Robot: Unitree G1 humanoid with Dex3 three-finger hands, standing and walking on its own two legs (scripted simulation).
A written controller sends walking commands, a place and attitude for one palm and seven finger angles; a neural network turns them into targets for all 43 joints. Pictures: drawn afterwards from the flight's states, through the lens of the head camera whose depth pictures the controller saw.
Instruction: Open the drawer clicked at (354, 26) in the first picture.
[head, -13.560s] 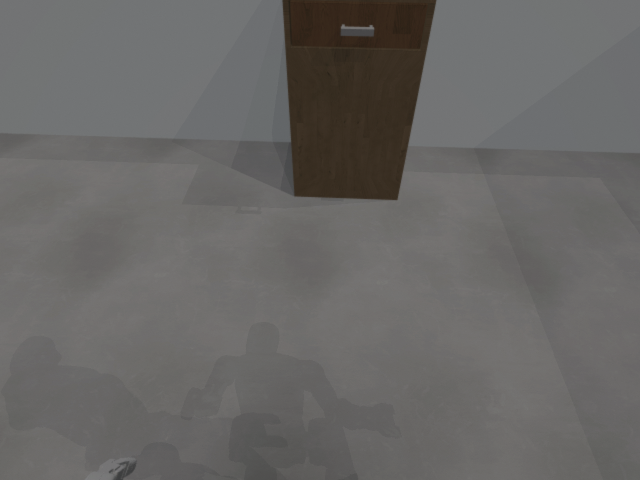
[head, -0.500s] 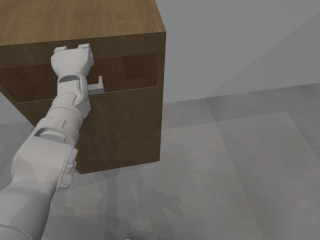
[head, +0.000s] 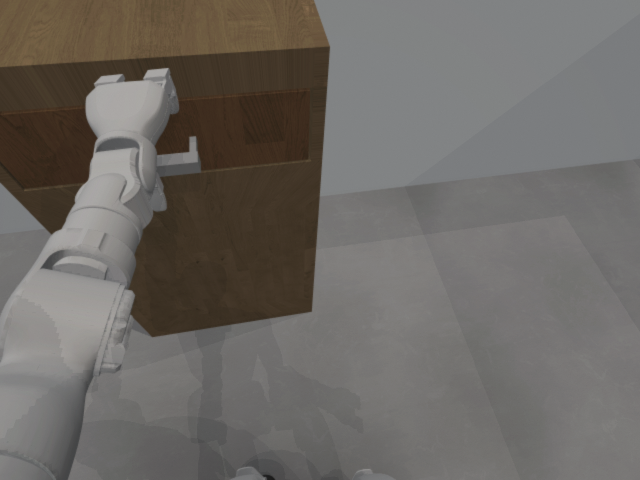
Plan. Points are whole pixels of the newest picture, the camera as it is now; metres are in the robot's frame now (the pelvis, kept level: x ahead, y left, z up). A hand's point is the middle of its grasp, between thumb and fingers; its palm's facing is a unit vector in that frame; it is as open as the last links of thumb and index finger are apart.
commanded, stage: move the hooked fingers above the handle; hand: left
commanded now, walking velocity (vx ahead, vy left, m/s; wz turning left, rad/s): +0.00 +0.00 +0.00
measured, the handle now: (160, 155) +0.57 +0.18 +0.04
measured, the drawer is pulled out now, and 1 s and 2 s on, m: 0.00 0.00 0.00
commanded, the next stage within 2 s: lower the fingers behind the handle in 1.50 s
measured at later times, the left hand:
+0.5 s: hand (118, 175) +0.52 +0.22 +0.06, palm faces -0.08 -0.03 -1.00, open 13.8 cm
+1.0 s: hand (141, 151) +0.53 +0.18 +0.09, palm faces +0.01 -0.07 -1.00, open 13.8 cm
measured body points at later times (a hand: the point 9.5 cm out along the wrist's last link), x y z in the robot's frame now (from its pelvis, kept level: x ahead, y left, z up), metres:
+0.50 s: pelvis +0.00 +0.01 +0.00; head +0.10 +0.02 +0.44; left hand +0.52 +0.22 +0.11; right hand -0.03 -0.25 -0.12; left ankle +0.03 +0.10 -0.71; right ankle -0.02 -0.11 -0.71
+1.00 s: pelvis +0.02 +0.02 +0.00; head +0.09 +0.01 +0.45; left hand +0.52 +0.19 +0.14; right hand +0.06 -0.24 -0.13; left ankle +0.03 +0.10 -0.71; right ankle -0.02 -0.11 -0.71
